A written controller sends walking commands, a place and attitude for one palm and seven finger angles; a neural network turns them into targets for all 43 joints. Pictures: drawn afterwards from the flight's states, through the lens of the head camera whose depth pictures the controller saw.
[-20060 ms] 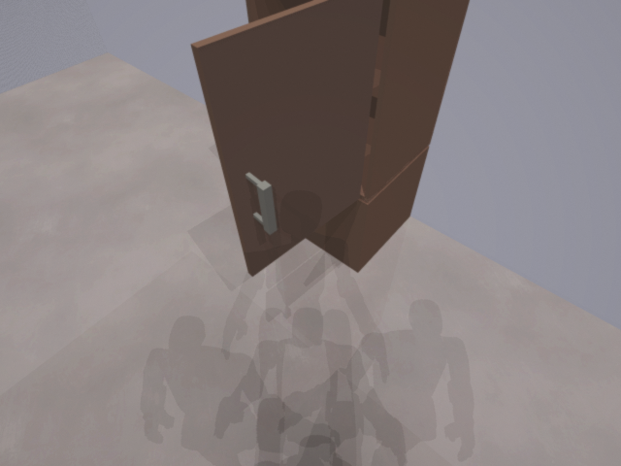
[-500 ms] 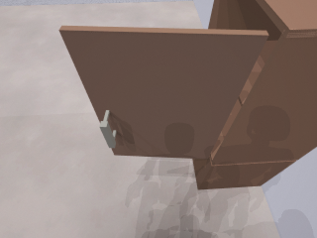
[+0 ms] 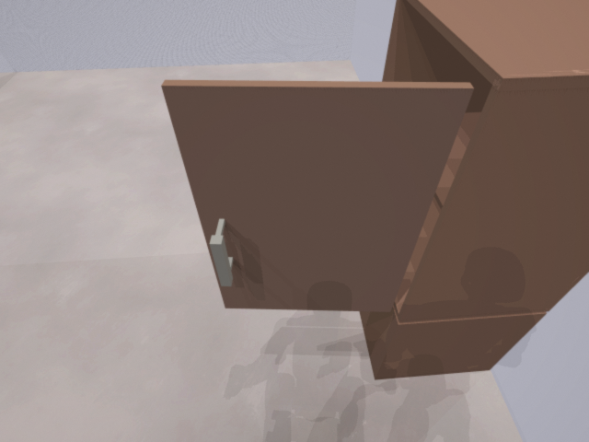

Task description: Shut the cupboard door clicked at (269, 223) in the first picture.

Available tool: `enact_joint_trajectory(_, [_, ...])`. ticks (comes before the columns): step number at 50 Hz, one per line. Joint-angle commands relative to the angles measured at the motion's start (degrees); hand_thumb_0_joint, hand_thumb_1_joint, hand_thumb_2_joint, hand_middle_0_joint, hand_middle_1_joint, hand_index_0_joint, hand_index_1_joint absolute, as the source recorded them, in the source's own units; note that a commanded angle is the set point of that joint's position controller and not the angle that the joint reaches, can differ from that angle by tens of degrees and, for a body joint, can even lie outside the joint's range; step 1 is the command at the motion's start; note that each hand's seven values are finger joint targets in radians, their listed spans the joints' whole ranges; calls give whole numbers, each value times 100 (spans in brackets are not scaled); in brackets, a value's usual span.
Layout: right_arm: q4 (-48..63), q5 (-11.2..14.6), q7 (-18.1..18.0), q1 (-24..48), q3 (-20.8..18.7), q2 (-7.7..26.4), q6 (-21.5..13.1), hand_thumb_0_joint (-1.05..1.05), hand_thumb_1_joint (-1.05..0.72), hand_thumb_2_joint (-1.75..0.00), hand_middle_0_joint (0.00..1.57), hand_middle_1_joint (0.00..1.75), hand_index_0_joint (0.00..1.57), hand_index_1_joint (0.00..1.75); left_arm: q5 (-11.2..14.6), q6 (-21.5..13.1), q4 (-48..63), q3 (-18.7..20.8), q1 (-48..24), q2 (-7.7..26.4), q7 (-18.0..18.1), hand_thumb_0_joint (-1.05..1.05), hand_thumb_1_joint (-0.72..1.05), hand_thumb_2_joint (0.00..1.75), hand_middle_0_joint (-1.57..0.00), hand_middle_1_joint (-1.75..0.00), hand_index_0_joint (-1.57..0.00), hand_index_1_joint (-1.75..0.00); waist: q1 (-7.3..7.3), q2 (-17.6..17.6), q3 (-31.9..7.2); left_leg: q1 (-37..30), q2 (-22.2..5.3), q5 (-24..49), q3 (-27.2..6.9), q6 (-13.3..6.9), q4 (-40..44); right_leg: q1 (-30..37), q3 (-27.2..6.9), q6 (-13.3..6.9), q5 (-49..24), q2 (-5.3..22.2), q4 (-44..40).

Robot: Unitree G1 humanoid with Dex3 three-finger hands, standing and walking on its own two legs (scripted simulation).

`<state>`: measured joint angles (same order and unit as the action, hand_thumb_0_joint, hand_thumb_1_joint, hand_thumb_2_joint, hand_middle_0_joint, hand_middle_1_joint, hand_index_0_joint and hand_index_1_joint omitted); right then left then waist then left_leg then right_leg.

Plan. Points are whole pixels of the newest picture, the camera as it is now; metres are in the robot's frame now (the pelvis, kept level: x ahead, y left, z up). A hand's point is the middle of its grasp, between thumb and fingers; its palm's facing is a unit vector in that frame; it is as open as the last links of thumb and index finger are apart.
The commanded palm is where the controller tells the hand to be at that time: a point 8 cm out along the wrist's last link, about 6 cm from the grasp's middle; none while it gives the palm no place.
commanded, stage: come to a stop and stand still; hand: left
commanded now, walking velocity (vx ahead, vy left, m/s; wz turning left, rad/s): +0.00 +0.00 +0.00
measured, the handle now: (224, 253) +0.47 +0.17 -0.07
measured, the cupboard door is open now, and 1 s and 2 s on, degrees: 84 84 84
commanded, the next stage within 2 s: look again from close up in 0.48 s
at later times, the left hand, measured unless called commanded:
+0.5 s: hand out of the picture -0.01 +0.23 -0.15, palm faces -0.03 -0.95 -0.30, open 7.4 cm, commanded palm none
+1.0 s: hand out of the picture +0.02 +0.24 -0.15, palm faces -0.02 -0.95 -0.30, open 7.4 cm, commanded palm none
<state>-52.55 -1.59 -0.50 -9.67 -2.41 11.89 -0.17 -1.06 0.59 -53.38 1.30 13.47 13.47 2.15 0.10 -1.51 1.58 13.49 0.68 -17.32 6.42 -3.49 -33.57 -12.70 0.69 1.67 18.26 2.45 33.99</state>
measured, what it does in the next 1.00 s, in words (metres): stands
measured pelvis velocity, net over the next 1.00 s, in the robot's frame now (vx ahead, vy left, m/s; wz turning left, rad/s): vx -0.02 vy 0.01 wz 0.02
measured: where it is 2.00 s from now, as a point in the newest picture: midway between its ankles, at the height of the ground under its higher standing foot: outside the picture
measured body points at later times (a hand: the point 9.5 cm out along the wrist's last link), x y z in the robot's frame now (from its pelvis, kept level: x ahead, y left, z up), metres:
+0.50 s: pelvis -0.05 +0.00 +0.01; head -0.05 +0.01 +0.46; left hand -0.01 +0.28 -0.13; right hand -0.02 -0.30 -0.12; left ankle +0.01 +0.08 -0.73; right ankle +0.00 -0.14 -0.73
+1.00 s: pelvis -0.02 +0.01 +0.01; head -0.01 +0.02 +0.46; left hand +0.02 +0.29 -0.13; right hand +0.05 -0.27 -0.12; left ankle +0.01 +0.08 -0.73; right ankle +0.00 -0.14 -0.73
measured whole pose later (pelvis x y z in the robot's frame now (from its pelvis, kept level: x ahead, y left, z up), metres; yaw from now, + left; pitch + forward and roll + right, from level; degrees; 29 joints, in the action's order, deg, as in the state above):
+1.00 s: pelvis -0.02 +0.01 +0.01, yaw +1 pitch -2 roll +0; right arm -63.5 -0.8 1.0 -8.1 -1.3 16.3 -0.8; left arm -1.1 -0.4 -61.4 -0.3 11.9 17.1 0.9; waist 0.0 0.6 2.8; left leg 11.6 2.5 -9.0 5.6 -4.4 -21.8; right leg -10.7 0.4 2.4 10.4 3.0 22.7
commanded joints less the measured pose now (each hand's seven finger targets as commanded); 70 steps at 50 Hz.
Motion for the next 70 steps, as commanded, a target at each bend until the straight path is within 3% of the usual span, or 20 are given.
enact_joint_trajectory(1, [370,12,-21,120,-238,1181,-119,0,-90,-90,20,30,20,30,-19,-133,475,174,-104,994,-9,0,90,90,-20,-30,-20,-30,30,238,263,276,-712,27,-1063,-39,1267,-345,-478,-406,-303,199,-738])
enact_joint_trajectory(7, [255,9,55,150,-250,1445,-95,0,-90,-90,20,30,20,30,-51,-172,452,187,-109,1256,-72,0,90,90,-20,-30,-20,-30,17,149,192,402,-726,-1209,-1193,-30,1706,-406,-546,-421,546,227,-1118])
enact_joint_trajectory(14, [-38,31,70,26,-213,1610,-128,0,-90,-90,20,30,20,30,-33,-212,226,166,-113,1430,-112,0,90,90,-20,-30,-20,-30,59,313,-15,204,-687,-1018,-1150,27,1621,-494,-756,-452,812,376,-1425])
enact_joint_trajectory(20, [-309,52,72,-58,-181,1715,-132,0,-90,-90,20,30,20,30,-22,-190,-14,122,-96,1503,-125,0,90,90,-20,-30,-20,-30,67,90,153,306,-737,-1275,-1223,84,1792,-560,-781,-430,1023,395,-1515])
enact_joint_trajectory(28, [-588,90,49,-95,-128,1656,-180,0,-90,-90,20,30,20,30,3,-231,-285,62,-67,1445,-125,0,90,90,-20,-30,-20,-30,57,203,-69,79,-720,-541,-1114,117,1674,-250,-812,-441,362,484,-1566])
enact_joint_trajectory(33, [-671,80,62,3,-143,1709,-136,0,-90,-90,20,30,20,30,-32,-170,-401,54,-40,1402,-110,0,90,90,-20,-30,-20,-30,-8,-40,352,497,-819,-1355,-1359,105,2092,-290,-612,-353,503,364,-1472])
enact_joint_trajectory(37, [-730,94,54,-12,-132,1616,-159,0,-90,-90,20,30,20,30,-17,-209,-442,34,-57,1351,-108,0,90,90,-20,-30,-20,-30,29,231,84,130,-763,-676,-1220,126,1916,-190,-660,-378,171,434,-1531])
enact_joint_trajectory(41, [-741,96,60,108,-143,1676,-188,0,-90,-90,20,30,20,30,-19,-202,-450,39,-108,1332,-89,0,90,90,-20,-30,-20,-30,12,-3,-29,59,-850,-682,-1366,122,2091,-44,-515,-333,-240,396,-1384])
enact_joint_trajectory(47, [-763,115,58,220,-117,1601,-212,0,-90,-90,20,30,20,30,-15,-233,-477,22,-165,1328,-68,0,90,90,-20,-30,-20,-30,21,241,-162,-355,-813,463,-1196,113,1873,89,-506,-329,-896,482,-1441])
enact_joint_trajectory(58, [-821,125,44,500,-64,1631,-218,0,-90,-90,20,30,20,30,-5,-234,-539,8,-284,1408,-50,0,90,90,-20,-30,-20,-30,7,166,-366,-751,-797,1535,-1076,144,1757,388,-468,-282,-1398,557,-1524])
enact_joint_trajectory(59, [-490,192,46,28,77,1119,-264,0,-90,-90,20,30,20,30,-66,-270,-645,-120,284,686,155,0,90,90,-20,-30,-20,-30,47,-171,-1038,-1105,-1010,2716,-801,327,962,381,-240,-170,-1338,434,-862])
enact_joint_trajectory(60, [1042,184,-520,-824,-304,1989,-999,0,-90,-90,20,30,20,30,264,-1710,7587,3906,-4703,5249,214,0,90,90,-20,-30,-20,-30,686,605,-1681,-1696,-655,2760,-1836,384,476,124,211,-307,-1313,49,673])
enact_joint_trajectory(61, [1067,670,-596,-25,67,1271,-1333,0,-90,-90,20,30,20,30,666,-1237,4807,621,-47,1249,52,0,90,90,-22,-32,-22,-32,161,-995,-2418,-2412,-659,3207,-1617,535,-73,-1055,573,-185,-15,-220,1716])
enact_joint_trajectory(62, [1016,567,-487,151,147,1310,-1375,0,-90,-90,20,30,20,30,961,-1021,4954,1190,35,1438,197,0,90,90,-24,-34,-24,-34,-146,-1080,-2252,-1850,-575,3413,-1496,816,224,-739,418,-282,281,-130,1839])
enact_joint_trajectory(63, [1293,344,-203,-25,1,741,-1523,0,-90,-90,20,30,20,30,891,-780,4770,493,576,48,-86,0,90,90,-25,-36,-25,-36,153,-1203,-1116,-1036,-456,2626,-1265,652,981,-1585,334,-260,320,-130,759])
enact_joint_trajectory(64, [1641,350,-109,44,-193,1118,-1668,0,-90,-90,20,30,20,30,1122,-1088,5470,868,-244,600,-196,0,90,90,-27,-38,-27,-38,104,-1315,-702,-177,-361,1113,-1291,644,738,-1287,353,-352,30,-133,592])
enact_joint_trajectory(66, [1776,343,-103,120,-140,1065,-1773,0,-90,-90,20,30,20,30,1326,-1614,4317,1341,916,693,-528,0,90,90,-31,-42,-31,-42,3,-743,220,1346,-9,-543,-1192,596,176,-1772,443,-410,234,-168,246])
enact_joint_trajectory(67, [1834,355,-59,41,-190,1045,-1731,0,-90,-90,20,30,20,30,1478,-1929,3559,1698,1721,700,-841,0,90,90,-33,-44,-33,-44,-134,-197,480,1718,102,-375,-1089,591,-172,-1931,400,-487,359,-205,142])
enact_joint_trajectory(68, [1926,338,-11,120,-180,1010,-1740,0,-90,-90,20,30,20,30,1646,-2361,3181,1607,1948,460,-1200,0,90,90,-35,-46,-35,-46,-105,769,428,2239,103,-270,-1046,538,-666,-2431,398,-470,565,-214,461])
enact_joint_trajectory(70, [2092,332,-16,193,-304,1002,-1786,0,-90,-90,20,30,20,30,1829,-3284,2835,1794,2171,459,-2007,0,90,90,-38,-50,-38,-50,-194,2138,-66,3116,131,-105,-842,492,-1561,-2863,189,-397,429,-241,1143])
